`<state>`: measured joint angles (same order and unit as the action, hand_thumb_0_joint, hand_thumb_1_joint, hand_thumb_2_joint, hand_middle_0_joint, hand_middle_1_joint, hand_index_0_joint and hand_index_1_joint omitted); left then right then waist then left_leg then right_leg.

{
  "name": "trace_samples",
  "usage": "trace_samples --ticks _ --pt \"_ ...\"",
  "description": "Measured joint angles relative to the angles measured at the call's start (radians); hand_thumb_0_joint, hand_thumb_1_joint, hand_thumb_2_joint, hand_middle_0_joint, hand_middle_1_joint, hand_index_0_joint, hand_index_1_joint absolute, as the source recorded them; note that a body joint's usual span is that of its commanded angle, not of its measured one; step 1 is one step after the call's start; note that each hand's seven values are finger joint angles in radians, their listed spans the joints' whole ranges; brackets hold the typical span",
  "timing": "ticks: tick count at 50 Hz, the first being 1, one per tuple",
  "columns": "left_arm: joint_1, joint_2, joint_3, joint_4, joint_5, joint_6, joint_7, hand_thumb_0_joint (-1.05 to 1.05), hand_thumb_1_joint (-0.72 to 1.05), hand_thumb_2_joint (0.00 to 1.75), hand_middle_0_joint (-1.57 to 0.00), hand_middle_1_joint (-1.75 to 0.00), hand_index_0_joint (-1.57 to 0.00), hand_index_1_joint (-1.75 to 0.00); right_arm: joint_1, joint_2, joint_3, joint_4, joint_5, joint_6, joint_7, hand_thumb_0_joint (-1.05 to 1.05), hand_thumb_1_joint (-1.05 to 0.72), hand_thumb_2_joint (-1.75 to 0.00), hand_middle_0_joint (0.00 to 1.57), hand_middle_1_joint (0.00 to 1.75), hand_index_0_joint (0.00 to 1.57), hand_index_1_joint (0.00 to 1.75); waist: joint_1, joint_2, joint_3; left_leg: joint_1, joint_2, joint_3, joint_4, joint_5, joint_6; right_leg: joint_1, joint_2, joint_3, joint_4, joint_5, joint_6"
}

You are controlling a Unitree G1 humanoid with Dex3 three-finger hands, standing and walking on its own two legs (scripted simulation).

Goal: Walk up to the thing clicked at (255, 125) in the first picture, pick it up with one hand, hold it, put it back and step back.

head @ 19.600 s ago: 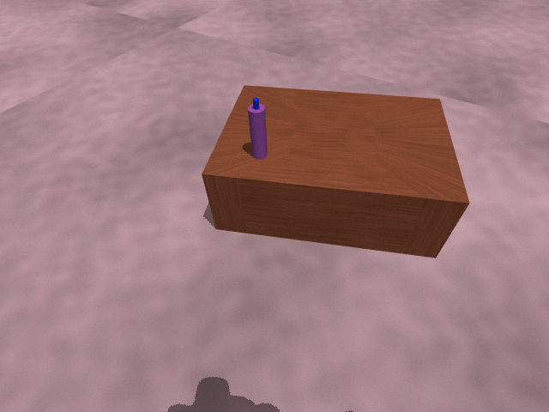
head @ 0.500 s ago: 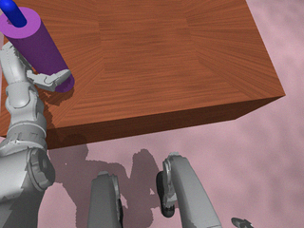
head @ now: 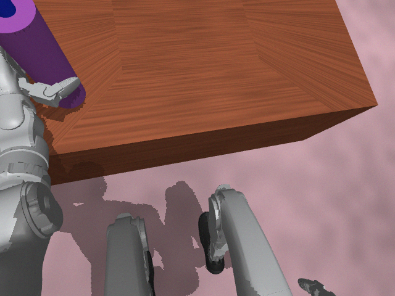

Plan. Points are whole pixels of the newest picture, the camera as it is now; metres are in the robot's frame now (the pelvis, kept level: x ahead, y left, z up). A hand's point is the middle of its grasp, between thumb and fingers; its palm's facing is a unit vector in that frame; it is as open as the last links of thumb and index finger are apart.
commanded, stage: lower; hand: left
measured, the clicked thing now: (40, 55) +0.55 +0.18 +0.02
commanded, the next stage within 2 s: loosen in 0.52 s
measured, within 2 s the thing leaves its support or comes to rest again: rests again in 1.36 s
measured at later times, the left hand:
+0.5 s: hand (52, 72) +0.57 +0.19 -0.06, palm faces +0.17 -0.98 -0.03, open 10.0 cm
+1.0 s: hand (47, 68) +0.58 +0.20 -0.05, palm faces +0.17 -0.99 -0.02, open 10.2 cm
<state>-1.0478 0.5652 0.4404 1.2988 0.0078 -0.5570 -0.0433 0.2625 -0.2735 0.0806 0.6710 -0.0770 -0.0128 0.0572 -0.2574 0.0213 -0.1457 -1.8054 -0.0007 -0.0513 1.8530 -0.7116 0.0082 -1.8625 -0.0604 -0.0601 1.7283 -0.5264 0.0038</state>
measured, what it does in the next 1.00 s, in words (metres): lowers itself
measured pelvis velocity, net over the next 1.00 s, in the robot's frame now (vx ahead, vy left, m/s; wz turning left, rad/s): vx -0.02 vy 0.00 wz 0.00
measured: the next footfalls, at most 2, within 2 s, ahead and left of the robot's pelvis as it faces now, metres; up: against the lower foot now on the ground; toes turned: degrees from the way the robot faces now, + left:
none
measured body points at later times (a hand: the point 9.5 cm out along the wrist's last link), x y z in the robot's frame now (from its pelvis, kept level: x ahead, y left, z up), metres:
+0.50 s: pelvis -0.02 +0.00 -0.05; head +0.23 +0.03 +0.32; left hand +0.55 +0.25 -0.05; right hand -0.01 -0.27 -0.16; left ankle +0.04 +0.11 -0.47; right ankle +0.10 -0.13 -0.47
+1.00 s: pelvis -0.02 +0.00 -0.07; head +0.22 +0.04 +0.31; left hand +0.56 +0.25 -0.05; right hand -0.01 -0.26 -0.17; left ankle +0.04 +0.11 -0.47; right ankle +0.10 -0.13 -0.47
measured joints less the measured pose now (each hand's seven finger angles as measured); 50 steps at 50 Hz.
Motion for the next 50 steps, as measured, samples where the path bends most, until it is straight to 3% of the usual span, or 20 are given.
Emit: trace_samples --ticks 24,35,50 --pt "-0.094 0.061 0.030 0.020 0.024 0.047 -0.009 -0.05 -0.60 1.08 -0.80 -1.22 -0.86 -1.26 -0.010 -0.010 0.012 -0.010 -0.003 0.027 -0.005 0.01 -0.93 -0.90 0.20 0.29 0.20 0.30 -0.019 0.008 0.034 -0.156 -0.010 -0.001 0.167 -0.010 -0.002 -0.162 -0.010 0.007 0.162 0.000 -0.004" --pt "-0.141 0.075 0.020 0.034 0.029 0.063 -0.016 -0.04 -0.60 1.07 -0.82 -1.21 -0.87 -1.25 -0.003 -0.020 0.015 -0.013 -0.004 0.033 -0.006 0.01 -0.92 -0.90 0.20 0.29 0.20 0.30 -0.020 0.009 0.035 -0.196 -0.016 -0.003 0.206 -0.007 0.005 -0.193 -0.015 0.006 0.191 0.005 0.003" --pt "-0.159 0.065 -0.001 -0.001 0.022 0.082 -0.010 -0.01 -0.42 0.66 -0.91 -0.89 -0.91 -0.89 0.007 -0.013 0.020 -0.038 0.002 0.042 -0.003 0.01 -0.93 -0.89 0.20 0.29 0.21 0.30 -0.012 0.008 0.038 -0.211 -0.022 0.002 0.214 -0.003 0.013 -0.203 -0.020 0.013 0.197 0.006 0.011"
